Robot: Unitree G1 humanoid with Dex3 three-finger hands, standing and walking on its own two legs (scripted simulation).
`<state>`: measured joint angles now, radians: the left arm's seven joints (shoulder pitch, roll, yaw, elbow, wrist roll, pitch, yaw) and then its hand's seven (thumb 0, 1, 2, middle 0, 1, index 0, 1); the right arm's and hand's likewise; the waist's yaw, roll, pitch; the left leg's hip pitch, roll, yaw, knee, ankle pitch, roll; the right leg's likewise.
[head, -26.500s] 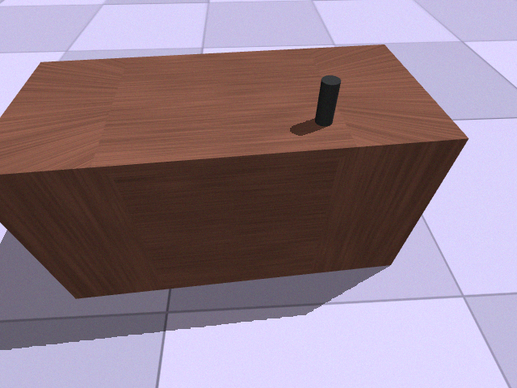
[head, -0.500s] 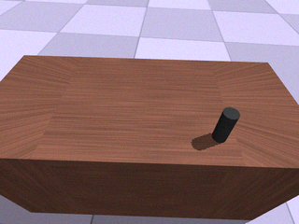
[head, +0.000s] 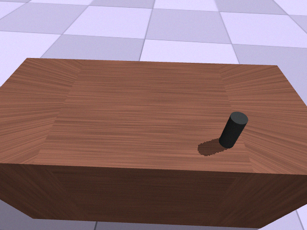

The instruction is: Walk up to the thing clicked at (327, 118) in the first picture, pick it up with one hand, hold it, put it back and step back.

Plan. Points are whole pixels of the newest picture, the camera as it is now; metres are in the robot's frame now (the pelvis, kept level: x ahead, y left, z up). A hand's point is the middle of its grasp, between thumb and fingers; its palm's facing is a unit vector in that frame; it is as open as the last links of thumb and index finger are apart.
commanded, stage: stand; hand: right
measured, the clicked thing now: (232, 130) +0.44 -0.24 -0.02
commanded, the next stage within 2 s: none
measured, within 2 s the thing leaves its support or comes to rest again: neither
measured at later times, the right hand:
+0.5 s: hand out of the picture +0.07 -0.25 -0.16, palm faces -0.03 +0.94 -0.35, open 7.5 cm
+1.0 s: hand out of the picture +0.07 -0.25 -0.16, palm faces -0.04 +0.94 -0.35, open 7.4 cm
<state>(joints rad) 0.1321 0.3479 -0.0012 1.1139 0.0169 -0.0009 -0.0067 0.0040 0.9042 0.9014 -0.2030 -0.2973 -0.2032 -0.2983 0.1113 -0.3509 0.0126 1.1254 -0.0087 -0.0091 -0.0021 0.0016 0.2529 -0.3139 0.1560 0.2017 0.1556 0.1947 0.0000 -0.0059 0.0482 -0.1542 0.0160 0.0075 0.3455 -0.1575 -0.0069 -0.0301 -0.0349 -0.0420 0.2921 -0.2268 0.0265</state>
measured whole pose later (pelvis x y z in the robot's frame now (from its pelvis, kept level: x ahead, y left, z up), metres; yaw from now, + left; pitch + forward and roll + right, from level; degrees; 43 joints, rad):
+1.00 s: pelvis +0.00 +0.00 +0.00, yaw +0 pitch -2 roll +0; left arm 0.14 0.35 0.00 1.11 0.02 0.00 -0.01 0.00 0.91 0.90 -0.20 -0.30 -0.20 -0.30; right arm 0.12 -0.35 0.01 1.12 -0.01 -0.01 0.00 0.01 -0.91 -0.90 0.21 0.30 0.21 0.30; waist 0.00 0.00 0.05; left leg -0.15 0.01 0.00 0.34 -0.15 -0.01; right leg -0.02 -0.04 -0.05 0.29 -0.22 0.03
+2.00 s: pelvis +0.00 +0.00 +0.00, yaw +1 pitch -2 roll +0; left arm 0.13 0.35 0.00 1.10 0.01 0.00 0.00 0.00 0.91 0.90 -0.20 -0.30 -0.20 -0.30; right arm 0.11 -0.35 0.01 1.12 -0.01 -0.01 0.00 0.01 -0.91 -0.90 0.21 0.30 0.21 0.30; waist 0.00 0.00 0.05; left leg -0.15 0.02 -0.01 0.35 -0.16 -0.01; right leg -0.02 -0.03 -0.05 0.29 -0.23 0.02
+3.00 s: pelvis -0.13 -0.01 -0.03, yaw +7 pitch -1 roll +1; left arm 0.12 0.38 0.06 0.80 0.02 0.03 0.02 0.00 0.90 0.90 -0.21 -0.30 -0.21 -0.30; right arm 0.10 -0.40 -0.04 0.90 -0.02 0.05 0.00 0.01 -0.91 -0.90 0.21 0.30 0.21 0.30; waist 0.02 0.00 0.22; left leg -0.30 -0.02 -0.04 0.68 -0.36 0.01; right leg -0.38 -0.09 -0.08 0.73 -0.32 0.00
